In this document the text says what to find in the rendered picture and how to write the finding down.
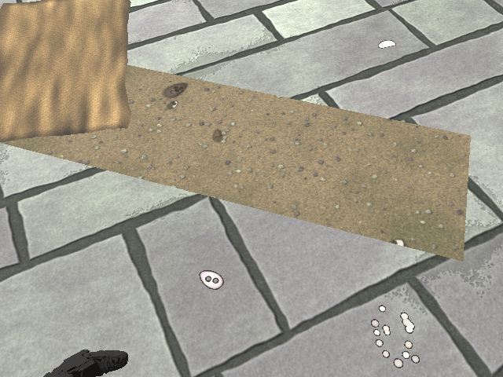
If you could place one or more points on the robot left hand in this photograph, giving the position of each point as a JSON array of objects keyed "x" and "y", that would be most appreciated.
[{"x": 90, "y": 364}]

